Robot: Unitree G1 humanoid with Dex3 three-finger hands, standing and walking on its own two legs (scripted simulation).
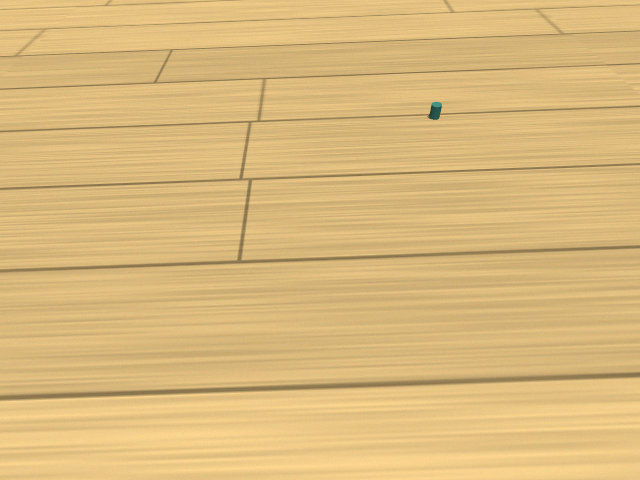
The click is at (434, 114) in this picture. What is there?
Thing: low tin
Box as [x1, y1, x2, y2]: [429, 102, 441, 119]
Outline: 439,102 432,103 429,115 430,118 438,118 441,104
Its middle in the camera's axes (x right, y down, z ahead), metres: +0.66 -0.72 +2.24
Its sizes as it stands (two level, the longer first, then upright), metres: 0.057 0.057 0.080
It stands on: the floor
